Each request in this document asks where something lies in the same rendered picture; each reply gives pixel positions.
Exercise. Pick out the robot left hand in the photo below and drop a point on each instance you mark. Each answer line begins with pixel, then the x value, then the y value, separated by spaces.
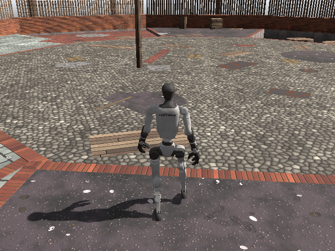
pixel 145 145

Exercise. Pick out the robot right hand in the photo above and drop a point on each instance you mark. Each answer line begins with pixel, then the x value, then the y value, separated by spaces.
pixel 196 158

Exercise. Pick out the robot left upper arm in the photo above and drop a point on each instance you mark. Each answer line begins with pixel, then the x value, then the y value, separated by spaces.
pixel 148 119

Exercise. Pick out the robot right upper arm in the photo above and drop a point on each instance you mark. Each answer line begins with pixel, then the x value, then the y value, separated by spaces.
pixel 186 119

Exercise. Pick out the robot left shin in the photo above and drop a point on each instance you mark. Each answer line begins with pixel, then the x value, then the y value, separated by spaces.
pixel 157 196

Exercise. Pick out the left robot forearm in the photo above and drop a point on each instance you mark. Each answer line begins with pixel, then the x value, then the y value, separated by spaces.
pixel 143 137

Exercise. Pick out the humanoid robot head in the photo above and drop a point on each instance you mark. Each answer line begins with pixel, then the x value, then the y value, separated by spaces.
pixel 168 90

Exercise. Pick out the right robot forearm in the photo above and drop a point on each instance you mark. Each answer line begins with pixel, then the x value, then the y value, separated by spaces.
pixel 192 142

